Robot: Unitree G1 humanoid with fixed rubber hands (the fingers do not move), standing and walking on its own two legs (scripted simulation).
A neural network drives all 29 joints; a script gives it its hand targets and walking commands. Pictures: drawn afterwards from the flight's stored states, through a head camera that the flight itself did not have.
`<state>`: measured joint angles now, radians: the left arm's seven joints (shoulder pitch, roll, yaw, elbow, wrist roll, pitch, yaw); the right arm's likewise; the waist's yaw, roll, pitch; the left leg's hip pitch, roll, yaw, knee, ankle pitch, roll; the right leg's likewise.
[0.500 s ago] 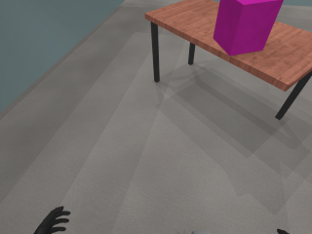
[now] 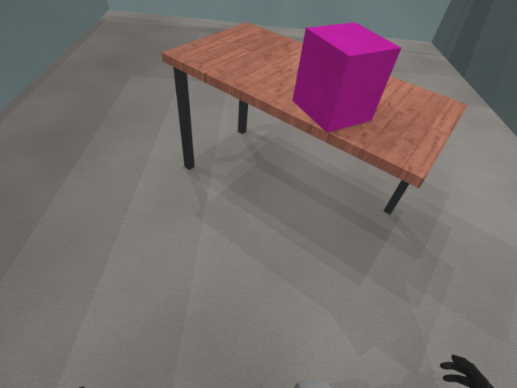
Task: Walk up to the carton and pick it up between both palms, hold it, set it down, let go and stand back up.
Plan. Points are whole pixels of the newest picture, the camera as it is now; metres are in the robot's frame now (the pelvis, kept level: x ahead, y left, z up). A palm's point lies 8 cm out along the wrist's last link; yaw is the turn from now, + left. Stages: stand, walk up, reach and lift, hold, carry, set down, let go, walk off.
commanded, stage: walk up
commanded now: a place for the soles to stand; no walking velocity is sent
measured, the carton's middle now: (341, 77) +1.01 -0.29 +0.01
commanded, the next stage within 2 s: none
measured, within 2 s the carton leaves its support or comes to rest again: neither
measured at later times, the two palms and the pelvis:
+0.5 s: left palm (112, 301) +0.28 +0.26 -0.09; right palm (466, 358) +0.19 -0.38 -0.10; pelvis +0.14 -0.04 -0.02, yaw -15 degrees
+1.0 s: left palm (148, 215) +0.49 +0.24 -0.10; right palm (453, 329) +0.23 -0.35 -0.07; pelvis +0.29 -0.02 +0.00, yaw -23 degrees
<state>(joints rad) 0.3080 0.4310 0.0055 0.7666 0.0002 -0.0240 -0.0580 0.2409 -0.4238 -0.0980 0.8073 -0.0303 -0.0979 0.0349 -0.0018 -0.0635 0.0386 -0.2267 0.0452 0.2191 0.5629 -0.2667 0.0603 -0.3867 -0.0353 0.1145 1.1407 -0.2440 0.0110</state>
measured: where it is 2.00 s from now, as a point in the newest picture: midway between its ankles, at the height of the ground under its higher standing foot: (269, 316)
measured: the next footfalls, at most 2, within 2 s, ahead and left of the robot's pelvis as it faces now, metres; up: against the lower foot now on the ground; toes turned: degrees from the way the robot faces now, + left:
right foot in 0.34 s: +0.16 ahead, -0.17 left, +0.00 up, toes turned -12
left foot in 0.68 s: +0.36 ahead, +0.05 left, +0.00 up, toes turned -10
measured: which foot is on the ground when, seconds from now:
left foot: down 0.00-0.36, up 0.38-0.66, down 0.68-1.00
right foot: up 0.00-0.32, down 0.34-0.70, up 0.72-1.00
